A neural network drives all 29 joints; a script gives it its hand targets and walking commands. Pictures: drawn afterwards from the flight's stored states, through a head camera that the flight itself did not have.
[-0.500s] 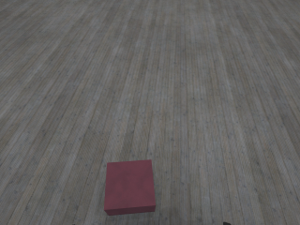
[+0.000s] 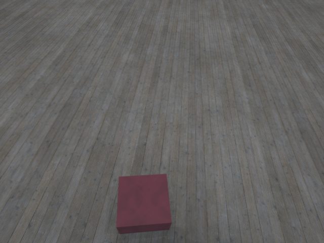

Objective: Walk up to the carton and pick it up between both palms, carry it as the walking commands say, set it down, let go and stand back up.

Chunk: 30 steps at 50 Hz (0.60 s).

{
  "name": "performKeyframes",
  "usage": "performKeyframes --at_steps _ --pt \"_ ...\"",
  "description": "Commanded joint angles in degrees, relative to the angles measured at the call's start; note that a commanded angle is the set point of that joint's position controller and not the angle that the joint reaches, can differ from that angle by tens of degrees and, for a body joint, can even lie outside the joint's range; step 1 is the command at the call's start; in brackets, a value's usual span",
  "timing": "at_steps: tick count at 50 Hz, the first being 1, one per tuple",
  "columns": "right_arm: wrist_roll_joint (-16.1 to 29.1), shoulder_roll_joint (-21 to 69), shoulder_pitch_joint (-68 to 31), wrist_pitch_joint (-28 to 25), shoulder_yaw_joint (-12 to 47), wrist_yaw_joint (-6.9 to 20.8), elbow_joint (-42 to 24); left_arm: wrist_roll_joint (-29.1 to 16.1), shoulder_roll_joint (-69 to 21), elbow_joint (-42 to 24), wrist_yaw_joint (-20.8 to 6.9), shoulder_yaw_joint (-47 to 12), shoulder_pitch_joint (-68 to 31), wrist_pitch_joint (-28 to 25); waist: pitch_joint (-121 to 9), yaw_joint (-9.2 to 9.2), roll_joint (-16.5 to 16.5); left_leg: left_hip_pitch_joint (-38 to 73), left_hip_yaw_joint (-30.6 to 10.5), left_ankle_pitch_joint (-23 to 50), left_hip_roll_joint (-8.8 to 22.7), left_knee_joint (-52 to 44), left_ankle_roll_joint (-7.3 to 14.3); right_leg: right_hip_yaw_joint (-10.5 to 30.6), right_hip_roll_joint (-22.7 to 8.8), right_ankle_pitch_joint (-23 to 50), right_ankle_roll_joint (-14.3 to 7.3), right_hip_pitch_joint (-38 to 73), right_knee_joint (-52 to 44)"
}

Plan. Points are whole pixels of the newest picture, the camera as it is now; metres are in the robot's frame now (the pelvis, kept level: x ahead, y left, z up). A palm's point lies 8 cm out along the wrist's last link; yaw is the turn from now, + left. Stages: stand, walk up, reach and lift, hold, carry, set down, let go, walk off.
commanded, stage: walk up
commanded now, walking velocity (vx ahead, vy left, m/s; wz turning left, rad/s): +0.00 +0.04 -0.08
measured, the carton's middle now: (143, 202) +0.43 +0.07 -0.69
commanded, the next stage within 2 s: stand in 1.30 s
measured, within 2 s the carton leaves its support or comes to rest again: neither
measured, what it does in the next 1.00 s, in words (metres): steps on the spot: right foot, then left foot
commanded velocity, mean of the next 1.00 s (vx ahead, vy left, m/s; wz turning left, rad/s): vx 0.02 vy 0.06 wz -0.03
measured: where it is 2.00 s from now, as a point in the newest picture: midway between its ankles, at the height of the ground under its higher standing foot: outside the picture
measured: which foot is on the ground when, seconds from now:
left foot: down 0.00-0.24, up 0.26-0.48, down 0.50-1.00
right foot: up 0.00-0.20, down 0.22-0.50, up 0.52-1.00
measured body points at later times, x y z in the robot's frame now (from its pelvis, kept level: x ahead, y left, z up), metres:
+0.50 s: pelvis -0.01 +0.03 -0.01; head +0.00 +0.02 +0.44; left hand +0.04 +0.27 -0.15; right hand +0.05 -0.24 -0.15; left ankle -0.03 +0.10 -0.74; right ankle +0.00 -0.15 -0.73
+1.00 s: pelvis -0.01 +0.04 +0.00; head -0.01 +0.05 +0.45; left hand +0.06 +0.27 -0.15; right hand +0.03 -0.18 -0.14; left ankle -0.03 +0.10 -0.73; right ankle -0.02 -0.11 -0.72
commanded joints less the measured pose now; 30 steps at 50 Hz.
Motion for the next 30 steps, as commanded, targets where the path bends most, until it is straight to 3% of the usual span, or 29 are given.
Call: performKeyframes --at_steps 1,4,6,8,9,10,11,12,13,14,15,17,19,21,22,23,24,25,26,27,28,29,30 --pt "0.4 -8.75 1.73 -2.73 -1.85 -1.28 -2.45 0.75 4.65 0.22 -0.16 0.74 1.65 -0.59 -3.44 -0.1 8.72 13.75 -7.16 49.29 14.88 -8.35 2.89 -4.92 -1.07 -1.3 0.21 -8.02 5.1" --pt "0.09 -7.7 -0.09 -1.8 -1.69 -1.3 -3.03 0.73 3.92 -0.26 0.01 0.05 1.4 -0.89 -2.29 0.19 9.99 9.62 -5.6 37.54 12.15 -9.44 3.21 -5.71 -0.75 0.44 0.24 -4.11 -1.71" --pt "-0.27 -7.67 0.04 -1.34 -1.69 -1.36 -2.9 0.62 3.95 -0.71 0.29 -0.1 1.34 -1.64 -2.64 0.3 9.65 7.98 -7.24 31.74 11.94 -9.53 3.84 -5.69 -0.98 0.73 0.07 -1.97 -6.88" --pt "-0.55 -9.04 -1.59 -0.54 -2.23 -0.95 -3.3 0.55 4.79 0.7 1.38 -0.07 4.96 -2.31 -3.34 1.93 8.99 4.42 -6.17 21.38 8.9 -7.05 2.6 -6.72 -1.13 7.47 -0.81 4.19 -16.99" --pt "-0.41 -9.17 -2.21 -0.35 -2.27 -0.79 -3.66 0.67 6.21 1.87 1.85 0.33 7.96 -2.76 -4.64 2.95 5.01 1.43 -5.11 14.36 6.49 -4.33 1.02 -4.62 -2.67 19.28 -2.06 9.4 -20.56" --pt "-0.19 -7.76 -3.01 -0.39 -1.9 -0.57 -4.59 1.08 9.34 3.33 2.32 1.29 11.48 -3.11 -5.37 3.98 -3.7 -4.63 -2.7 7.27 2.89 1.99 -1.11 4.88 -9.73 29.13 -4.87 14.66 -21.91" --pt "-0.06 -5.83 -3.63 0.0 -1.71 -0.36 -5.55 1.64 13.01 3.78 2.43 1.78 12.76 -3.1 -2.69 4.99 -13.83 -13.86 -4.25 -8.15 -1.46 9.62 -2.71 20.63 -19.33 32.15 -9.61 16.12 -26.84" --pt "0.7 -4.09 -1.66 0.55 -1.24 -0.18 -5.37 2.18 12.05 2.2 2.0 1.17 8.99 -3.26 0.33 4.46 -17.11 -10.85 -9.84 -13.79 -1.29 15.31 -2.88 24.92 -21.44 27.98 -13.15 7.88 -31.14" --pt "0.62 -4.54 0.35 0.63 -1.29 0.04 -5.22 1.93 12.62 0.09 1.95 1.45 3.35 -3.46 1.85 2.58 -17.75 -7.79 -11.8 -13.51 -1.29 16.8 -3.08 24.54 -20.81 21.27 -14.64 3.3 -33.42" --pt "0.13 -7.12 -0.23 0.97 -2.61 0.45 -5.61 1.61 15.06 -1.75 2.46 2.69 2.02 -3.22 2.43 2.61 -13.78 -11.49 -12.3 -13.0 -1.52 21.37 -3.8 26.48 -22.02 16.24 -14.71 4.24 -33.68" --pt "-0.16 -7.57 -1.48 1.12 -2.86 0.8 -6.07 1.5 14.88 -2.47 2.71 3.02 2.17 -3.06 2.3 2.7 -11.98 -13.22 -13.47 -11.44 -0.69 23.22 -3.8 25.47 -21.08 11.0 -13.55 5.1 -33.6" --pt "-0.23 -6.67 -2.47 0.72 -2.25 1.32 -6.81 1.41 14.1 -3.04 2.85 3.25 2.95 -2.92 1.05 2.9 -11.34 -13.87 -13.98 -9.99 0.02 20.03 -3.92 21.41 -19.24 15.43 -11.58 7.54 -31.43" --pt "0.11 -5.51 -1.18 0.24 -1.5 1.45 -6.86 1.6 13.79 -2.63 2.71 3.64 3.13 -2.96 -0.25 2.35 -12.86 -10.38 -13.54 -9.36 0.37 12.5 -4.05 17.92 -17.61 22.51 -10.15 8.56 -29.93" --pt "0.75 -4.88 2.47 -0.06 -1.01 1.41 -5.38 1.47 13.74 -2.86 2.23 3.93 0.48 -2.73 -1.72 0.03 -15.83 -1.62 -11.89 -6.67 -0.29 2.38 -3.69 14.1 -15.33 25.23 -8.43 5.66 -28.9" --pt "1.02 -4.77 5.19 -0.37 -0.84 1.25 -3.92 1.17 13.53 -2.87 1.83 3.86 -0.7 -2.58 -2.77 -1.87 -15.51 5.03 -10.13 -0.42 -0.22 -5.74 -3.22 11.11 -13.11 24.07 -6.9 3.05 -26.85" --pt "1.29 -5.08 7.83 -0.73 -0.83 1.13 -1.95 0.81 12.09 -2.53 1.3 3.38 0.07 -2.52 -4.45 -3.36 -13.63 12.48 -8.4 6.54 0.69 -12.39 -3.04 7.71 -9.68 18.21 -4.6 -0.15 -24.04" --pt "0.93 -8.43 10.47 -1.43 -1.86 0.91 -0.01 0.79 6.92 -2.61 0.8 1.62 1.63 -2.63 -5.99 -4.25 -1.13 18.22 -16.94 3.96 8.9 -19.13 -2.21 1.0 -2.56 4.27 -2.61 -6.49 -14.85" --pt "0.25 -12.79 12.28 -1.9 -3.2 0.66 0.38 1.17 3.86 -3.44 0.32 0.39 -0.36 -2.25 -3.61 -5.39 9.79 17.55 -28.61 -3.52 18.97 -24.98 -1.29 -3.55 2.05 -6.58 -1.17 -14.63 -5.09" --pt "-0.29 -13.18 7.71 -2.54 -2.9 0.24 -1.91 1.37 5.56 -1.96 0.32 1.92 -1.48 -0.9 2.3 -3.9 4.21 8.31 -26.83 5.06 22.62 -23.57 -2.38 -0.31 -2.0 -5.67 -0.79 -11.67 -3.56" --pt "-0.53 -11.42 4.38 -3.04 -2.14 -0.07 -3.39 0.82 6.56 -0.96 0.12 2.24 -0.37 -0.07 5.37 -2.07 4.19 3.89 -24.06 22.22 21.28 -20.19 -3.34 0.61 -2.81 -4.33 -0.05 -9.0 -1.73" --pt "-0.39 -9.11 4.67 -3.8 -1.81 -0.05 -2.75 0.66 5.66 0.03 -0.2 1.52 1.35 0.0 3.84 -1.74 5.16 6.58 -21.62 23.36 18.21 -20.17 -3.53 -0.68 -2.63 -1.31 -0.06 -7.2 -0.39" --pt "0.08 -8.3 5.41 -4.31 -2.01 0.02 -1.92 0.63 5.56 0.95 -0.59 1.2 2.79 -0.3 0.62 -2.49 7.11 11.51 -19.96 16.61 15.84 -21.01 -2.93 -2.04 -2.38 0.91 -0.43 -7.4 2.82" --pt "0.53 -8.12 2.95 -4.26 -1.51 -0.47 -2.53 0.95 5.43 1.72 -0.49 1.38 3.3 -0.32 2.1 -0.89 7.88 10.55 -16.16 37.35 15.13 -16.68 -3.84 -1.76 -2.19 1.23 0.46 -6.76 2.12"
